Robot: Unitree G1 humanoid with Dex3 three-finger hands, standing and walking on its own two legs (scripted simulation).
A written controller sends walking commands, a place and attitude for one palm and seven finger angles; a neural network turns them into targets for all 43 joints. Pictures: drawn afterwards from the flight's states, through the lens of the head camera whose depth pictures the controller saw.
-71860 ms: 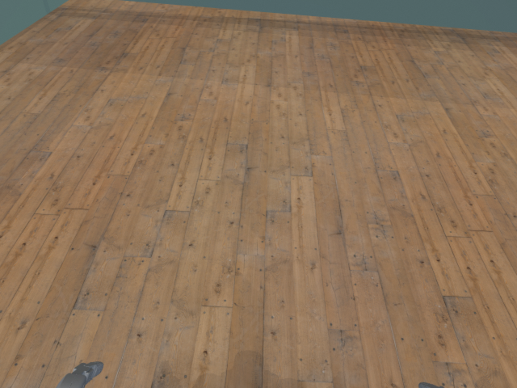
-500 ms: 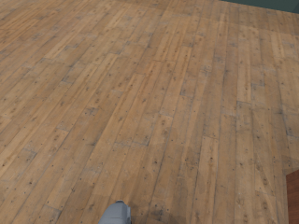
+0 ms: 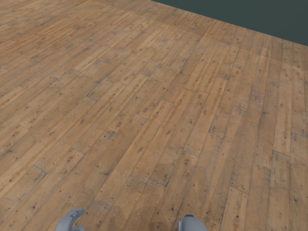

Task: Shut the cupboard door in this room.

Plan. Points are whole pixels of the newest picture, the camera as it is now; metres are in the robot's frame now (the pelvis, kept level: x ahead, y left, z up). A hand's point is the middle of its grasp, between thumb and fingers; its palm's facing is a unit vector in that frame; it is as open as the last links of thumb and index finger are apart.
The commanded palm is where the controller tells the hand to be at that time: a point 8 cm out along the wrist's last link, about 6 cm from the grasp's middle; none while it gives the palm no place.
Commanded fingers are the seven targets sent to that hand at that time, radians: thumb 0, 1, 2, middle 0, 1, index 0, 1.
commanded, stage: turn to face it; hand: left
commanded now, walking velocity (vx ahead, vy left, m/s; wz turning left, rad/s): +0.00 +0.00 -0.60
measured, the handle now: out of the picture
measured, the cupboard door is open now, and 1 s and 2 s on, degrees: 24 24 24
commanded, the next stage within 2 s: none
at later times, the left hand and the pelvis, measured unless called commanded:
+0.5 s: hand (98, 219) +0.18 +0.17 -0.18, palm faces -0.16 -0.96 -0.22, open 7.3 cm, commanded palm none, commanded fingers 0.00 0.90 0.90 -0.20 -0.30 -0.20 -0.30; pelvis +0.09 -0.01 -0.01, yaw -15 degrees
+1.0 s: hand (130, 175) +0.31 +0.09 -0.16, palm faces -0.51 -0.81 -0.29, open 7.3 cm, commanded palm none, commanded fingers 0.00 0.90 0.90 -0.20 -0.30 -0.20 -0.30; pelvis +0.11 -0.03 -0.02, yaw -33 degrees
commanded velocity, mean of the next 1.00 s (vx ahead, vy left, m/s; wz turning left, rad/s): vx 0.00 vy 0.00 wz -0.60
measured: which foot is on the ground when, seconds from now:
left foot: down 0.00-0.16, up 0.18-0.50, down 0.52-0.88, up 0.90-1.00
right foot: up 0.00-0.10, down 0.12-0.52, up 0.54-0.86, down 0.88-1.00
